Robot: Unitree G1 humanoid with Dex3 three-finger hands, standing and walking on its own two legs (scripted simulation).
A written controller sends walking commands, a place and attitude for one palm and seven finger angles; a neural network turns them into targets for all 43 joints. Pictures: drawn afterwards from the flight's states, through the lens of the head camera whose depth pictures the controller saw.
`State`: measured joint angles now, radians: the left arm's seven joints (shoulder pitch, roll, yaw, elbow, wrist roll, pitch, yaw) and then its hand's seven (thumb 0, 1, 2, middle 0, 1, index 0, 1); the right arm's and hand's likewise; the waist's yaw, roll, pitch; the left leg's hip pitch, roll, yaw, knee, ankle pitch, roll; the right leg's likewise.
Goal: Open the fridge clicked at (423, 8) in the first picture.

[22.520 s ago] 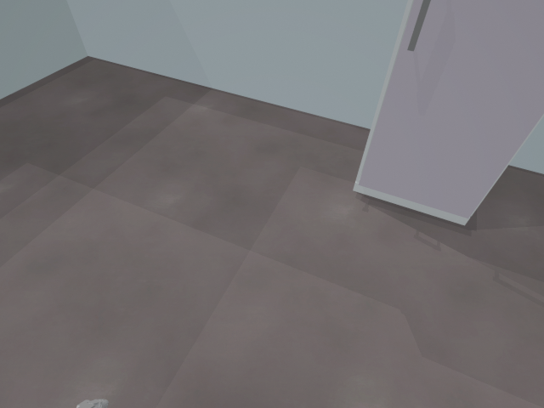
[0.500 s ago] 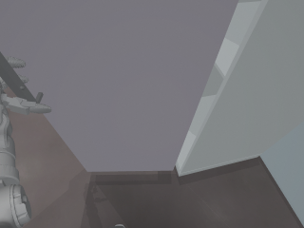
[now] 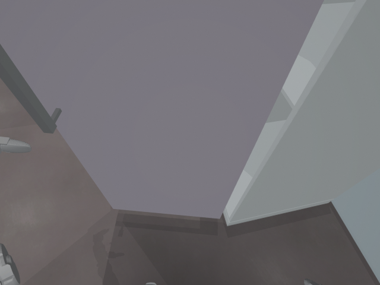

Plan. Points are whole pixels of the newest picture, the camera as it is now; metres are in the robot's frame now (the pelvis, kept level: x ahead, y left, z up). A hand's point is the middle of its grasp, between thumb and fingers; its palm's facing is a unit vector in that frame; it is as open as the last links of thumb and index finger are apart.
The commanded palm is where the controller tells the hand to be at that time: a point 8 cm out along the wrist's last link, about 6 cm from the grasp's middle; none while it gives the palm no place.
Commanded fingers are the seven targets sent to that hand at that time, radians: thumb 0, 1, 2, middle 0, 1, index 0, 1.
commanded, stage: slip the hand off the handle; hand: left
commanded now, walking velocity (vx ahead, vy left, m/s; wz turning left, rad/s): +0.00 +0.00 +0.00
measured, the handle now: (19, 71) +0.45 +0.34 +0.19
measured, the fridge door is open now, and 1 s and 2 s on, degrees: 73 73 73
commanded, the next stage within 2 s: draw the hand back to the body in 0.94 s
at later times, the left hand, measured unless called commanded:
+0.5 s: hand out of the picture +0.34 +0.41 +0.13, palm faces +0.44 -0.85 -0.30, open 14.6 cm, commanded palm +0.29 +0.44 +0.15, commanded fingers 0.00 -0.55 0.20 -0.25 -1.15 -0.25 -1.15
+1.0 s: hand out of the picture +0.24 +0.40 +0.14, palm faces +0.47 -0.83 -0.30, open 14.7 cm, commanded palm +0.20 +0.44 +0.15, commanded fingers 0.00 -0.55 0.20 -0.25 -1.15 -0.25 -1.15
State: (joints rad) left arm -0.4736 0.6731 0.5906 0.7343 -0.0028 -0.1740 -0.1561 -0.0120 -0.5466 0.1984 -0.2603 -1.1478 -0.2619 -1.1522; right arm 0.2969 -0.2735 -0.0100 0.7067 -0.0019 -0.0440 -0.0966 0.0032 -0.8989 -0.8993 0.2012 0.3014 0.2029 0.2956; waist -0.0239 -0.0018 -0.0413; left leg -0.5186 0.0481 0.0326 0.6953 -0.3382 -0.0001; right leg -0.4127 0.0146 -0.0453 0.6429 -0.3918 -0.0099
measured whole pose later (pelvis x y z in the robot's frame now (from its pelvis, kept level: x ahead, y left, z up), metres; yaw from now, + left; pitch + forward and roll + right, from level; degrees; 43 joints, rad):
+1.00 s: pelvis -0.03 +0.01 +0.00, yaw +3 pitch +4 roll -2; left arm -0.16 0.61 0.60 0.45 -0.14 -0.16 -0.26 -0.01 -0.55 0.20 -0.26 -1.15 -0.26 -1.15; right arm 0.21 -0.26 0.03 0.68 0.02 -0.13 -0.15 0.01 -0.90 -0.90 0.20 0.30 0.20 0.30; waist 0.05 0.01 -0.03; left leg -0.48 0.02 -0.01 0.69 -0.30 0.01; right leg -0.35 0.00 -0.09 0.63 -0.36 0.00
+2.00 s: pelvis -0.02 +0.00 +0.03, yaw +1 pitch -5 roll +0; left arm 0.28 0.35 0.39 -0.15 -0.08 -0.07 0.15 0.00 0.12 0.52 -0.23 -0.75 -0.23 -0.76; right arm 0.17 -0.21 0.03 0.71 0.00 -0.16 -0.10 0.01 -0.90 -0.90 0.20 0.30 0.20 0.30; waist 0.08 0.05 0.03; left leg -0.11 0.01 0.04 0.37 -0.18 0.00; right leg -0.02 -0.01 -0.04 0.36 -0.25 0.00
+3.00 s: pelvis -0.03 +0.00 +0.02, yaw +1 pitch -1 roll -1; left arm 0.55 0.38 0.33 -0.43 -0.06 -0.09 0.12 0.01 0.89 0.90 -0.21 -0.30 -0.21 -0.30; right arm 0.17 -0.24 0.00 0.60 0.01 -0.03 -0.10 0.01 -0.90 -0.90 0.20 0.30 0.20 0.30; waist 0.02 0.06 0.00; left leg -0.27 0.03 0.02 0.51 -0.22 0.00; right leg -0.17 0.00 -0.06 0.47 -0.28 -0.01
